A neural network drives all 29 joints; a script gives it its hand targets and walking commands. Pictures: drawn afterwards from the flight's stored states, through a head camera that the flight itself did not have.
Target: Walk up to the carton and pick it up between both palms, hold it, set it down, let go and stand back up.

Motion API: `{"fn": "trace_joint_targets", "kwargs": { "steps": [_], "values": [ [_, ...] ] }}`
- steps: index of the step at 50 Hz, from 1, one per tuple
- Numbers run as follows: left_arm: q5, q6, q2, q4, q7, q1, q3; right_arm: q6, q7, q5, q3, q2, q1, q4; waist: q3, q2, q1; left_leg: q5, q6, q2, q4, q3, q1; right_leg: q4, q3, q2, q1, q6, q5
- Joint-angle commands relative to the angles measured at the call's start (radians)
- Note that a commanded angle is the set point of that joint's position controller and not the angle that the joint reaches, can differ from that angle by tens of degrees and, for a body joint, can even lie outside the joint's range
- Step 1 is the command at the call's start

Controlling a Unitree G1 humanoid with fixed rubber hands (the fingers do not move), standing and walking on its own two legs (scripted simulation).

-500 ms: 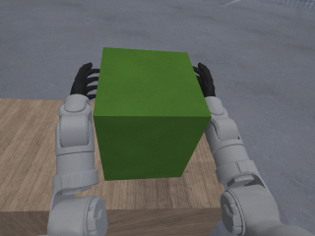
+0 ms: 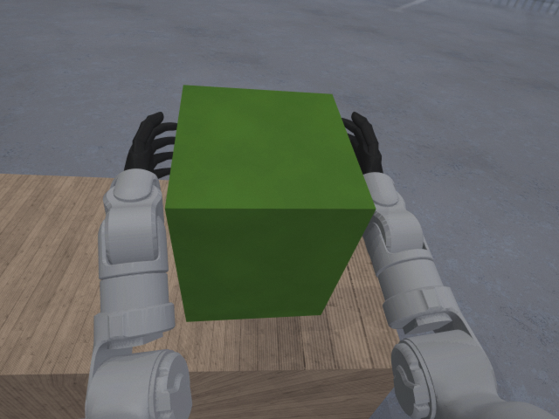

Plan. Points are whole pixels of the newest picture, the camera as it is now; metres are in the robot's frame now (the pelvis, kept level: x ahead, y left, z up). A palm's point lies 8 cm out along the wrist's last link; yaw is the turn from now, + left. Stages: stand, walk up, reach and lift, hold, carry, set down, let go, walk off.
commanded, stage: hold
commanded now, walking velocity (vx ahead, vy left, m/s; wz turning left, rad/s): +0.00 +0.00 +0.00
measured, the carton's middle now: (258, 209) +0.35 +0.01 +0.15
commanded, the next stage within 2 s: none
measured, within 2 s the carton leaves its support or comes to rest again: neither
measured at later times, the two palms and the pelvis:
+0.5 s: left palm (143, 173) +0.36 +0.16 +0.21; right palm (365, 174) +0.36 -0.14 +0.21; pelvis +0.00 +0.00 +0.00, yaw +0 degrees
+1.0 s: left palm (141, 174) +0.35 +0.16 +0.21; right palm (363, 172) +0.36 -0.13 +0.21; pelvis +0.00 +0.00 +0.00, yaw +0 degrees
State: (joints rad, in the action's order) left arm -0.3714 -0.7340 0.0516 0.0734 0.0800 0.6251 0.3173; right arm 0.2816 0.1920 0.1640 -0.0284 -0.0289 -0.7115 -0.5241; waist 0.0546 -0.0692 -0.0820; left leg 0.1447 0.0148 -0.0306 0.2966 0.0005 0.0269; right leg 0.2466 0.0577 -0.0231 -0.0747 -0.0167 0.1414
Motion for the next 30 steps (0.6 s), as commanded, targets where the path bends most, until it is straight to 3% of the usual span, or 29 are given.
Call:
{"fn": "trace_joint_targets", "kwargs": {
  "steps": [1,3,4,6,8,10,11,12,13,14,15,18,21,23,24,28,29,30],
  "values": [
    [0.113,0.027,0.475,-0.028,0.136,0.530,-0.399,-0.031,-0.086,0.051,0.317,0.521,-0.610,0.205,-0.262,0.086,-0.011,-0.142,-0.013,0.074,-0.036,0.065,0.007,-0.021,0.035,0.067,-0.061,-0.010,-0.109],
    [0.133,0.032,0.482,-0.053,0.134,0.542,-0.428,-0.034,-0.086,0.063,0.327,0.519,-0.609,0.220,-0.297,0.090,-0.027,-0.186,-0.005,0.076,-0.026,0.063,0.033,-0.014,0.039,0.073,-0.067,-0.008,-0.134],
    [0.128,0.034,0.474,-0.064,0.133,0.543,-0.426,-0.038,-0.086,0.071,0.336,0.520,-0.618,0.219,-0.300,0.096,-0.011,-0.196,-0.006,0.076,-0.018,0.061,0.035,-0.008,0.040,0.074,-0.067,-0.009,-0.137],
    [0.134,0.030,0.483,-0.057,0.129,0.534,-0.435,-0.035,-0.083,0.063,0.345,0.504,-0.606,0.223,-0.292,0.090,-0.025,-0.202,-0.003,0.074,-0.018,0.059,0.043,-0.013,0.044,0.078,-0.062,-0.007,-0.136],
    [0.127,0.029,0.467,-0.037,0.132,0.528,-0.415,-0.034,-0.086,0.071,0.344,0.512,-0.618,0.229,-0.261,0.083,-0.005,-0.179,-0.009,0.074,-0.026,0.065,0.020,-0.014,0.045,0.076,-0.048,-0.008,-0.115],
    [0.136,0.032,0.467,-0.082,0.135,0.549,-0.425,-0.029,-0.083,0.070,0.350,0.520,-0.598,0.213,-0.282,0.076,-0.010,-0.209,-0.008,0.077,-0.020,0.063,0.039,-0.007,0.038,0.077,-0.067,-0.014,-0.157],
    [0.123,0.032,0.471,-0.066,0.135,0.548,-0.416,-0.029,-0.082,0.062,0.340,0.520,-0.602,0.226,-0.257,0.075,-0.018,-0.182,-0.007,0.076,-0.021,0.066,0.023,-0.012,0.037,0.072,-0.064,-0.011,-0.132],
    [0.112,0.024,0.461,-0.036,0.141,0.526,-0.393,-0.032,-0.079,0.058,0.342,0.517,-0.618,0.233,-0.233,0.061,-0.006,-0.169,-0.014,0.077,-0.028,0.065,0.020,-0.016,0.042,0.073,-0.060,-0.014,-0.133],
    [0.121,0.024,0.465,-0.056,0.141,0.525,-0.407,-0.028,-0.078,0.059,0.336,0.520,-0.595,0.222,-0.257,0.077,-0.021,-0.173,-0.011,0.075,-0.032,0.060,0.025,-0.016,0.043,0.070,-0.074,-0.013,-0.147],
    [0.119,0.022,0.470,-0.062,0.142,0.522,-0.411,-0.033,-0.080,0.063,0.345,0.513,-0.606,0.230,-0.283,0.076,-0.009,-0.177,-0.009,0.072,-0.029,0.061,0.031,-0.013,0.040,0.074,-0.082,-0.009,-0.129],
    [0.130,0.029,0.467,-0.051,0.142,0.537,-0.412,-0.035,-0.080,0.061,0.347,0.527,-0.621,0.248,-0.280,0.062,-0.010,-0.180,-0.010,0.076,-0.028,0.068,0.021,-0.016,0.039,0.076,-0.080,-0.010,-0.141],
    [0.132,0.032,0.469,-0.092,0.137,0.532,-0.427,-0.029,-0.081,0.073,0.352,0.520,-0.576,0.234,-0.282,0.095,-0.023,-0.223,-0.002,0.074,-0.022,0.059,0.043,-0.010,0.040,0.077,-0.081,-0.009,-0.173],
    [0.127,0.033,0.463,-0.053,0.134,0.554,-0.417,-0.039,-0.087,0.058,0.344,0.527,-0.637,0.245,-0.256,0.071,-0.002,-0.133,-0.021,0.076,-0.038,0.070,0.010,-0.020,0.037,0.067,-0.057,-0.014,-0.092],
    [0.140,0.041,0.468,-0.055,0.128,0.575,-0.433,-0.044,-0.092,0.055,0.340,0.525,-0.646,0.247,-0.306,0.071,-0.001,-0.140,-0.013,0.076,-0.031,0.068,0.003,-0.013,0.044,0.076,-0.063,-0.011,-0.099],
    [0.113,0.033,0.467,0.001,0.129,0.546,-0.394,-0.037,-0.093,0.048,0.329,0.514,-0.655,0.221,-0.256,0.061,0.005,-0.120,-0.019,0.076,-0.042,0.068,-0.006,-0.025,0.041,0.071,-0.052,-0.011,-0.072],
    [0.129,0.040,0.470,-0.034,0.136,0.564,-0.399,-0.047,-0.093,0.053,0.337,0.540,-0.660,0.229,-0.298,0.059,0.004,-0.144,-0.024,0.074,-0.044,0.062,0.004,-0.015,0.041,0.075,-0.071,-0.011,-0.096],
    [0.134,0.041,0.482,-0.041,0.130,0.557,-0.419,-0.047,-0.091,0.057,0.324,0.528,-0.642,0.225,-0.303,0.086,-0.015,-0.155,-0.013,0.074,-0.033,0.063,0.011,-0.013,0.043,0.076,-0.066,-0.006,-0.107],
    [0.129,0.040,0.473,-0.040,0.132,0.562,-0.409,-0.046,-0.089,0.043,0.328,0.522,-0.642,0.222,-0.292,0.057,-0.013,-0.150,-0.016,0.073,-0.032,0.059,0.017,-0.016,0.042,0.074,-0.067,-0.011,-0.103]
  ]
}}
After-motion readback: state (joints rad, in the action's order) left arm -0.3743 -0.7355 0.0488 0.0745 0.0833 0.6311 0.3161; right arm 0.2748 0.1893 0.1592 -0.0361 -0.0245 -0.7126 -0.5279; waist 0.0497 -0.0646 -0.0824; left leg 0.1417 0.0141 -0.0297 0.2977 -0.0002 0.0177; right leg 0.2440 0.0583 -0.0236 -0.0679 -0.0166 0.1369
